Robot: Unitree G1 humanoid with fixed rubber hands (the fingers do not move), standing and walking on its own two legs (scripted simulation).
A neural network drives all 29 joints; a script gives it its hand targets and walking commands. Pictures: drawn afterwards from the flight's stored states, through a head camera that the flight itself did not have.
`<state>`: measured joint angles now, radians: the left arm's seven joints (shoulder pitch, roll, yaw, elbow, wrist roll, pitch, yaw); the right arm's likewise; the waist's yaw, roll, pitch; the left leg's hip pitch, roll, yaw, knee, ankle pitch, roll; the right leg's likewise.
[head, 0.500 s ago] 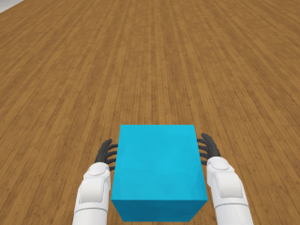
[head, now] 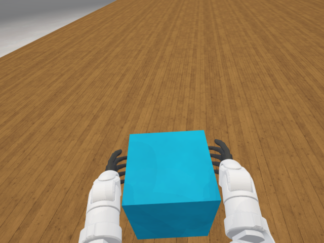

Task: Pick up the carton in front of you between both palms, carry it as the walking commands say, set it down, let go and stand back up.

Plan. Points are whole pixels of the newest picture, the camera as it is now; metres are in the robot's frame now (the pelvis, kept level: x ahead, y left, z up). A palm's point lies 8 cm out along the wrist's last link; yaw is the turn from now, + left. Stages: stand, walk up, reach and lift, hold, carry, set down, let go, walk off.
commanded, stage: set down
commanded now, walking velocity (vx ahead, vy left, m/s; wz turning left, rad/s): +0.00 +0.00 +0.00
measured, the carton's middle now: (169, 186) +0.31 -0.01 -0.03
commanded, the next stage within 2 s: none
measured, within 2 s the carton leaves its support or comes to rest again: neither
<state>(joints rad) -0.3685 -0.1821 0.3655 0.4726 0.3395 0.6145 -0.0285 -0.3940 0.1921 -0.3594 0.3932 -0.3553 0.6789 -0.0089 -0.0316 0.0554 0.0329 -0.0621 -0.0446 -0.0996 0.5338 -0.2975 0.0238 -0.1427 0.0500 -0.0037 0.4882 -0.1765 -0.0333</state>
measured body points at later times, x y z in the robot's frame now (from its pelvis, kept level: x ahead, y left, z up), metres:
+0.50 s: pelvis -0.02 +0.02 -0.08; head +0.18 +0.00 +0.33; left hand +0.37 +0.14 -0.17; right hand +0.34 -0.16 -0.16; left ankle +0.01 +0.12 -0.73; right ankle +0.07 -0.09 -0.73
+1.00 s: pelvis -0.04 +0.03 -0.20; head +0.21 +0.01 +0.17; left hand +0.43 +0.12 -0.31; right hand +0.38 -0.18 -0.30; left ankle +0.01 +0.12 -0.73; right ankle +0.07 -0.09 -0.73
